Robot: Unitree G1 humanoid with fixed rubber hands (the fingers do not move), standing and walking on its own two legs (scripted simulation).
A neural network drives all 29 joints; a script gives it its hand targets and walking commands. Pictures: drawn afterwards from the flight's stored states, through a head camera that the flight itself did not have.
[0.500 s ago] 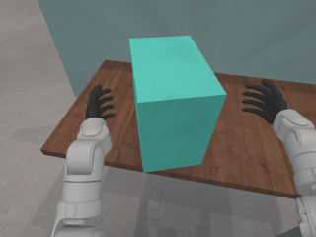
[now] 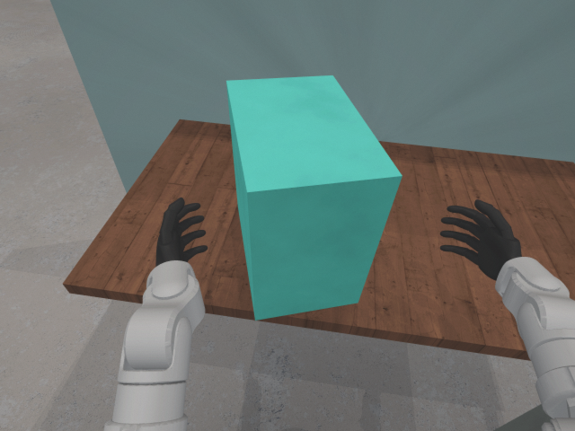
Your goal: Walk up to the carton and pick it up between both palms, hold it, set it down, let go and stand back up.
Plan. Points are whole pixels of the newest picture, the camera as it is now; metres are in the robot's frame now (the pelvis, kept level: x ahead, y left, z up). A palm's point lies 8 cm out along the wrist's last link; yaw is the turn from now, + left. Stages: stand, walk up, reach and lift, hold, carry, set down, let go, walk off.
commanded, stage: set down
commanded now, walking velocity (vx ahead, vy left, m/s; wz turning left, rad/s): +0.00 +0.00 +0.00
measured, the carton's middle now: (294, 196) +0.50 +0.05 +0.07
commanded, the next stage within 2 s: none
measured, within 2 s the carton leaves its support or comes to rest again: neither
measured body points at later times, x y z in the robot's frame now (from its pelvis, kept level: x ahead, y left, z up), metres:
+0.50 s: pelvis +0.00 +0.01 +0.00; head +0.00 +0.01 +0.45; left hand +0.28 +0.18 +0.07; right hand +0.31 -0.26 +0.05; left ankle +0.03 +0.15 -0.74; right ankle +0.02 -0.06 -0.74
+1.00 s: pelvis +0.01 +0.01 +0.00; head +0.00 +0.01 +0.45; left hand +0.25 +0.18 +0.04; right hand +0.26 -0.26 +0.01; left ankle +0.03 +0.15 -0.74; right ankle +0.02 -0.06 -0.74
